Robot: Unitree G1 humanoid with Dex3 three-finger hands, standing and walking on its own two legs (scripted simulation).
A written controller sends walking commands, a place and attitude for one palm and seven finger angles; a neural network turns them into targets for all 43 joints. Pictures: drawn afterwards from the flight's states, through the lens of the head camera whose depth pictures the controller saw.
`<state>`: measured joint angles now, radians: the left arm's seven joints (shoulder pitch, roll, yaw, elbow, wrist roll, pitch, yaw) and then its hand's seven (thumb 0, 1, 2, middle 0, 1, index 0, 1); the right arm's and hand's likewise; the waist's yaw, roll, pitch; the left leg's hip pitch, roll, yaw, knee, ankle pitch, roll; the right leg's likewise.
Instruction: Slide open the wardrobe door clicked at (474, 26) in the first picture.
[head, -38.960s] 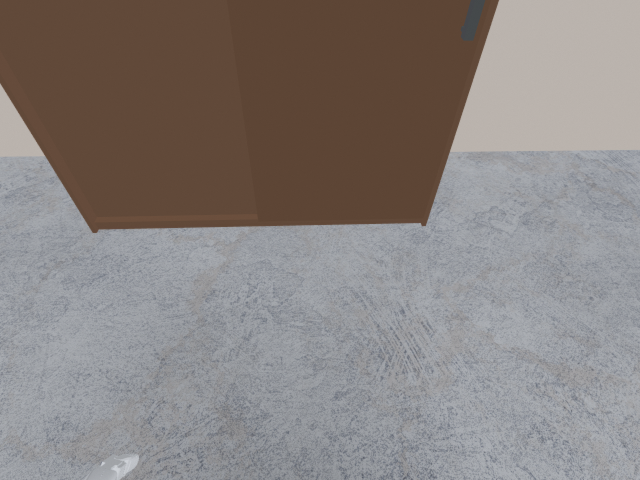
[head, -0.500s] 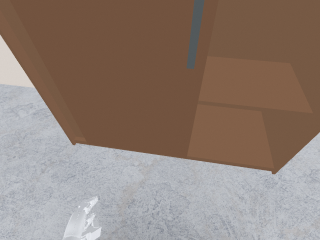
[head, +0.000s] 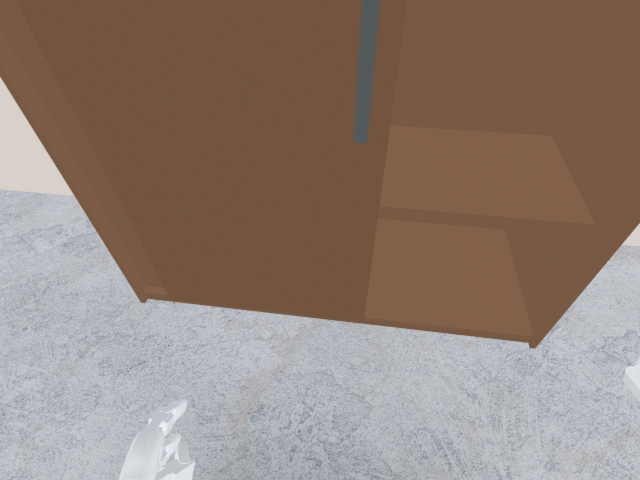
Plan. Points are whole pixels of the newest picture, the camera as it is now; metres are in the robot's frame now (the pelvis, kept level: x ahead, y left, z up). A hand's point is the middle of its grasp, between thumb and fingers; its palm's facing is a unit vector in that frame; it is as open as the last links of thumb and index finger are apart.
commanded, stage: stop stepping back and stand still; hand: right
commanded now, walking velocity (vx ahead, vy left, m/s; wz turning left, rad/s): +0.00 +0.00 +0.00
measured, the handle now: (366, 62) +0.75 -0.06 +0.19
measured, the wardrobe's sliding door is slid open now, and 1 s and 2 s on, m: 0.58 0.58 0.58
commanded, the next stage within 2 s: let the arm hang, fingers relaxed in 0.16 s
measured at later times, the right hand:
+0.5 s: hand out of the picture +0.09 -0.21 -0.14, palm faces -0.03 +0.96 -0.29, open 7.4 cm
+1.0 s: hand out of the picture -0.01 -0.22 -0.17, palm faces +0.02 +0.95 -0.30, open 7.4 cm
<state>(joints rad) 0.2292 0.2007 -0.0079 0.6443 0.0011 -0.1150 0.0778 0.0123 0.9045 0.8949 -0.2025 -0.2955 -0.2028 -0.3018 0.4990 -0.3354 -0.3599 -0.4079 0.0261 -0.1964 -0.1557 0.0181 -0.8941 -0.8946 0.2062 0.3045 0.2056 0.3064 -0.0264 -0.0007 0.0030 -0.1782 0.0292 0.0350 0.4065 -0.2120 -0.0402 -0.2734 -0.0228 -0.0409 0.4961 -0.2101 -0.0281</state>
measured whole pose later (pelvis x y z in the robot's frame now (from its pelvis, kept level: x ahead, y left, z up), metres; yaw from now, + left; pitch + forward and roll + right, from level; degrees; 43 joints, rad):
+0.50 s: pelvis -0.02 +0.00 -0.01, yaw -1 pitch +0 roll +0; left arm 0.15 0.31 0.01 0.85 0.03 0.00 -0.01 0.01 0.91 0.89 -0.20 -0.30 -0.20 -0.30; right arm 0.27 -0.25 0.00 0.67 -0.03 0.06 0.01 0.01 -0.91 -0.89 0.20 0.30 0.19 0.30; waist 0.03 -0.03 0.01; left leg -0.32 0.08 0.03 0.61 -0.29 -0.05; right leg -0.38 0.02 -0.04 0.60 -0.22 -0.04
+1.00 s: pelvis -0.01 +0.00 +0.00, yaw -1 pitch +0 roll +1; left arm 0.23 0.21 0.01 1.05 0.03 0.02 0.01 0.01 0.91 0.89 -0.20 -0.30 -0.20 -0.30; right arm 0.27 -0.25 -0.02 1.09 -0.02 0.02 -0.02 0.01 -0.92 -0.89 0.20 0.30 0.20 0.30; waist 0.00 -0.04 0.04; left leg -0.23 0.06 0.04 0.48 -0.24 -0.04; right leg -0.30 0.01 -0.03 0.49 -0.19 -0.04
